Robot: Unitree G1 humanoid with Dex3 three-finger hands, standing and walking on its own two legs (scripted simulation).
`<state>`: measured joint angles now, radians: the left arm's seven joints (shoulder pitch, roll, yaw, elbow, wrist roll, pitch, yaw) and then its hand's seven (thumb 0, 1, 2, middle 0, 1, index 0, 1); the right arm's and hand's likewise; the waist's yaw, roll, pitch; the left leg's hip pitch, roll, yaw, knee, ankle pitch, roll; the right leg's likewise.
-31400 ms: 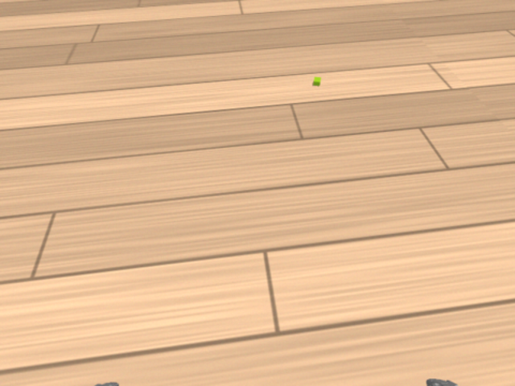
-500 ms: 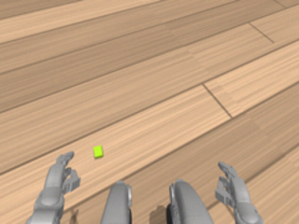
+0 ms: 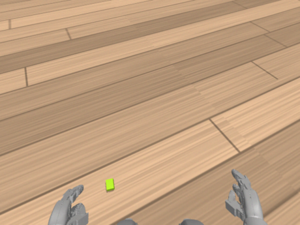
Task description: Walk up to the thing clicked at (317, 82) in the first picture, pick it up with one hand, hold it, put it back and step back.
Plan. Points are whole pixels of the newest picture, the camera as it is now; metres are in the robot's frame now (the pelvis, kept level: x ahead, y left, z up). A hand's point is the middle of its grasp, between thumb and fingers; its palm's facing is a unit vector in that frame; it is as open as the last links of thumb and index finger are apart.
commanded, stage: home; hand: left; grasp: from above
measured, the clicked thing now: (110, 184) +0.45 +0.27 -0.70
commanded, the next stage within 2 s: stand in 1.86 s
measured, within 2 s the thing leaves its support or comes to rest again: neither
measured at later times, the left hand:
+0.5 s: hand (88, 212) +0.17 +0.18 -0.05, palm faces +0.05 -0.98 -0.20, open 7.3 cm
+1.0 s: hand (88, 216) +0.16 +0.18 -0.05, palm faces +0.04 -0.98 -0.20, open 7.4 cm
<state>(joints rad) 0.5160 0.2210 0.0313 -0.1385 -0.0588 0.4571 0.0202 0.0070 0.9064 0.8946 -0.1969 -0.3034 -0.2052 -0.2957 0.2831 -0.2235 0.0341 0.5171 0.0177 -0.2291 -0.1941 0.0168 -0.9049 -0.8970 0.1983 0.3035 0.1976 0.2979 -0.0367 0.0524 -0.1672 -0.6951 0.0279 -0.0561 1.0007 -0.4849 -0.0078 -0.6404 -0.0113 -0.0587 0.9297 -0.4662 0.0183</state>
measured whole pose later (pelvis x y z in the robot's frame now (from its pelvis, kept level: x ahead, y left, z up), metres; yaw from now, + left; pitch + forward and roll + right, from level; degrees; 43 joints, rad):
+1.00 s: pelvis +0.00 +0.00 +0.00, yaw +0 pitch +10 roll -2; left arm 0.49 0.23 0.03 -0.12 -0.05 0.46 0.01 0.01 0.91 0.89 -0.20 -0.30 -0.20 -0.30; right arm 0.28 -0.22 0.03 0.54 0.01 -0.25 -0.19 0.02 -0.90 -0.90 0.20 0.30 0.20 0.30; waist -0.03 0.05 -0.15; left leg -0.68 0.03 -0.05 1.00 -0.49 -0.01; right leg -0.63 -0.01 -0.06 0.94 -0.47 0.01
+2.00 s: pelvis +0.01 +0.00 +0.00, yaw +0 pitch +8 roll -2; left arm 0.42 0.25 0.00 0.00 -0.01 0.33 0.03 0.01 0.91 0.89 -0.20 -0.30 -0.21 -0.30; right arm 0.25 -0.23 0.01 0.60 -0.04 -0.20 -0.15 0.02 -0.91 -0.90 0.20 0.30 0.20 0.30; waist -0.01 0.03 -0.09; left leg -0.63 0.02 -0.04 0.99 -0.50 0.00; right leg -0.59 -0.02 -0.04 0.93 -0.48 0.02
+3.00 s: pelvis +0.00 +0.00 +0.06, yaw +0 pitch -4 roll +0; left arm 0.15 0.29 0.03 1.14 0.02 0.00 0.02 0.00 0.91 0.89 -0.20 -0.30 -0.21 -0.30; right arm 0.15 -0.31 -0.03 1.13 -0.02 -0.01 -0.02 0.01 -0.91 -0.90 0.20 0.30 0.20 0.30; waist 0.02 0.01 0.06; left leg -0.11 0.00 -0.01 0.36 -0.19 -0.01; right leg -0.10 -0.04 -0.03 0.37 -0.20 0.02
